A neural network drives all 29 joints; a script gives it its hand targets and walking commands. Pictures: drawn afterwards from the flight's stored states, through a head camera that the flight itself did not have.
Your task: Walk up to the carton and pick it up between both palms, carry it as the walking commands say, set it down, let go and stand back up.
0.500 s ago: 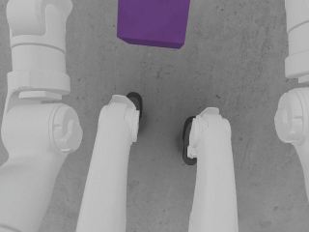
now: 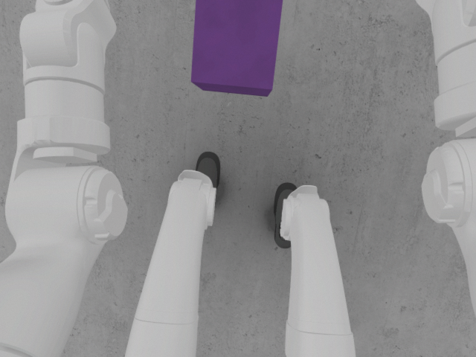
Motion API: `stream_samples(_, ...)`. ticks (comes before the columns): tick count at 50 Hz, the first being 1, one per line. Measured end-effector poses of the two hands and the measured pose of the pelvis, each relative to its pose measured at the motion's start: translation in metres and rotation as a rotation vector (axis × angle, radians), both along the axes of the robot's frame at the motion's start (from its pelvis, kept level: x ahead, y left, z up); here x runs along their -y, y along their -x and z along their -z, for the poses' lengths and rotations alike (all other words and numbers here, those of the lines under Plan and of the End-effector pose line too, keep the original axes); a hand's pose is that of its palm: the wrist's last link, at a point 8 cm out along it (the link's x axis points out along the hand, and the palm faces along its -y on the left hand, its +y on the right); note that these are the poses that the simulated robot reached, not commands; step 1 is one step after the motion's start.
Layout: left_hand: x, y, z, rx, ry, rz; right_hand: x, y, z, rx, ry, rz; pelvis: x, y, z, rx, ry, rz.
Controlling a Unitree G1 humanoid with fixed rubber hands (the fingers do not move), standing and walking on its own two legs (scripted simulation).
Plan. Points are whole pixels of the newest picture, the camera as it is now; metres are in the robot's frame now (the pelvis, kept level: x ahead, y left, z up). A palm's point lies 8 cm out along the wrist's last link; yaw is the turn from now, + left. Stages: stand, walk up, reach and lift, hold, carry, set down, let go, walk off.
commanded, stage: let go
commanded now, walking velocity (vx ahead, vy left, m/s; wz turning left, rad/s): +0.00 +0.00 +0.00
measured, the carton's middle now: (237, 43) +0.59 +0.07 -0.53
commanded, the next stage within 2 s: stand in 1.48 s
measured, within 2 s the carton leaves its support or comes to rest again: neither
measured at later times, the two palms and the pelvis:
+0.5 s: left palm out of the picture +0.35 +0.25 +0.00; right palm (459, 149) +0.39 -0.16 -0.01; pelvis +0.03 +0.01 +0.07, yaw -2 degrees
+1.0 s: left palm out of the picture +0.25 +0.25 +0.06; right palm out of the picture +0.29 -0.20 +0.05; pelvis +0.09 +0.01 +0.14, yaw -2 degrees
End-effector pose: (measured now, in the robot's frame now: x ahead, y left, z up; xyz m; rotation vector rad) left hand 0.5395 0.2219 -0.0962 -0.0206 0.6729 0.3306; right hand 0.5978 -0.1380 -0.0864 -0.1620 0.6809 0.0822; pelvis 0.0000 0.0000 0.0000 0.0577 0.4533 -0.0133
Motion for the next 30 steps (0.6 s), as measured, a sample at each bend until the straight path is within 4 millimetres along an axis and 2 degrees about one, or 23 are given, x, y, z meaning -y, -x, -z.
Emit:
stream_samples(4,0.005,0.005,0.003,-0.012,0.005,0.032,0.007,0.006,0.004,-0.012,0.057,-0.003,-0.001,-0.003,-0.009,0.019,0.003,0.002)
stream_samples(7,0.004,0.021,0.010,-0.045,-0.003,0.057,0.011,0.021,0.011,-0.028,0.087,0.010,-0.001,-0.007,-0.014,0.033,0.004,0.003)
stream_samples(14,-0.015,0.099,-0.010,-0.127,-0.086,0.168,0.004,0.097,0.000,-0.058,0.079,0.022,0.000,-0.013,-0.035,0.136,0.008,0.010)
stream_samples(20,-0.026,0.157,-0.049,-0.180,-0.084,0.219,0.006,0.162,-0.033,-0.110,0.086,0.056,-0.004,-0.016,-0.055,0.222,0.017,0.015)
stream_samples(24,-0.024,0.189,-0.085,-0.173,-0.060,0.248,0.017,0.202,-0.066,-0.115,0.093,0.085,-0.008,-0.025,-0.070,0.216,0.028,0.018)
stream_samples(27,-0.023,0.201,-0.111,-0.126,-0.044,0.263,0.022,0.219,-0.093,-0.080,0.082,0.090,-0.010,-0.031,-0.082,0.234,0.033,0.020)
stream_samples(30,-0.024,0.211,-0.124,-0.126,-0.033,0.268,0.025,0.230,-0.106,-0.086,0.084,0.073,-0.011,-0.033,-0.094,0.270,0.036,0.022)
